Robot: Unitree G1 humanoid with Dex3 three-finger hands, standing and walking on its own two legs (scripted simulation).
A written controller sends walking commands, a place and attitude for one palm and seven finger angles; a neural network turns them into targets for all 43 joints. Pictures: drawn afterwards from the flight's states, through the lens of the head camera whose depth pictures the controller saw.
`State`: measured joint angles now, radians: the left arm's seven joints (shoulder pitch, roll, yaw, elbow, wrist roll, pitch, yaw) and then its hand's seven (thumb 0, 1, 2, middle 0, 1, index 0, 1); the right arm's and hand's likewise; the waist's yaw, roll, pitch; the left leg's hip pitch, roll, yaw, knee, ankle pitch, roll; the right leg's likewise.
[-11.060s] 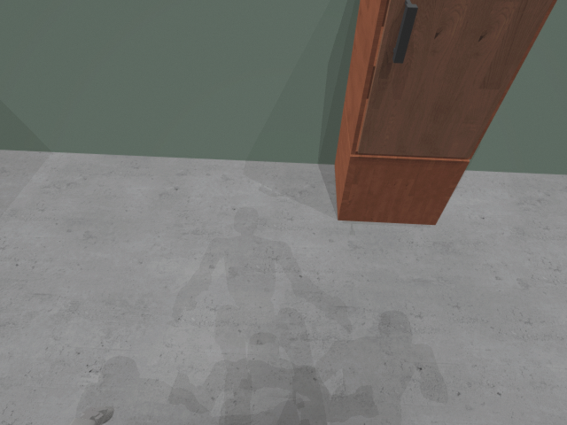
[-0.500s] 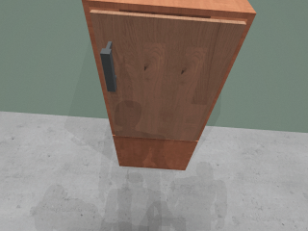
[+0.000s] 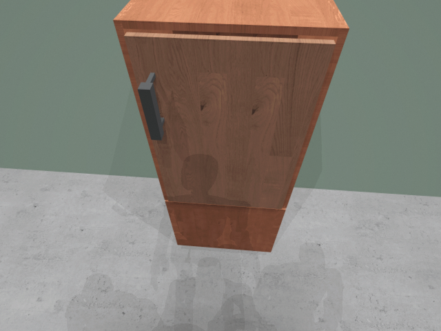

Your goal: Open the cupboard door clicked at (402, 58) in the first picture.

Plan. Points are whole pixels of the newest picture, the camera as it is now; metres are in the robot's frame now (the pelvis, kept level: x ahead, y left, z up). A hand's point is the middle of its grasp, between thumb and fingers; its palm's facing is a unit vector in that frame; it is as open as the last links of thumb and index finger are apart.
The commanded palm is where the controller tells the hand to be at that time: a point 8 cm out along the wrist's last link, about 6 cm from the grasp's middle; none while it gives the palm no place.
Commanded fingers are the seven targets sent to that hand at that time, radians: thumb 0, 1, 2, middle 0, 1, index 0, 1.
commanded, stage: come to a stop and stand still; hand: left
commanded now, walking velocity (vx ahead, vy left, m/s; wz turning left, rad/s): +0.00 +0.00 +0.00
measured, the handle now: (154, 107) +0.55 +0.21 +0.10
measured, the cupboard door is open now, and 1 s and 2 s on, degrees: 0 0 0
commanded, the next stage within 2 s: look again from close up in 0.76 s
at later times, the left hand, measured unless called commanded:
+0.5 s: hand out of the picture +0.04 +0.29 -0.17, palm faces -0.04 -0.97 -0.25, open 7.3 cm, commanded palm none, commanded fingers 0.00 0.90 0.90 -0.20 -0.30 -0.20 -0.30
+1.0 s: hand out of the picture +0.04 +0.28 -0.18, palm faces -0.07 -0.98 -0.19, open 7.3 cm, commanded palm none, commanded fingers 0.00 0.90 0.90 -0.20 -0.30 -0.20 -0.30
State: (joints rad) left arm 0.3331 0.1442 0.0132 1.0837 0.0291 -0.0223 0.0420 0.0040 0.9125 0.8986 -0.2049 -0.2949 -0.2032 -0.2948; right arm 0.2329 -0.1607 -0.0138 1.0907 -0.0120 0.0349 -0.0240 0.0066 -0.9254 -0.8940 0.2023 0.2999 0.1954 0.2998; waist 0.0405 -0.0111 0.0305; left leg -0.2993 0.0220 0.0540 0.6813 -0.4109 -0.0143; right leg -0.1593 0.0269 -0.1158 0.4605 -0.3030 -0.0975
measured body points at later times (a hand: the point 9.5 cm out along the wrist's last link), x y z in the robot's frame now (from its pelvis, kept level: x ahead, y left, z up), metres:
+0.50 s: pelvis -0.01 +0.10 +0.00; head +0.00 +0.09 +0.45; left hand +0.04 +0.34 -0.15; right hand +0.02 -0.14 -0.16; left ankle -0.01 +0.15 -0.74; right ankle -0.03 -0.05 -0.74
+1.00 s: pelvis +0.02 +0.10 +0.00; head +0.05 +0.11 +0.45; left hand +0.05 +0.33 -0.16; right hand +0.02 -0.13 -0.16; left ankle -0.01 +0.15 -0.74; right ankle -0.03 -0.05 -0.74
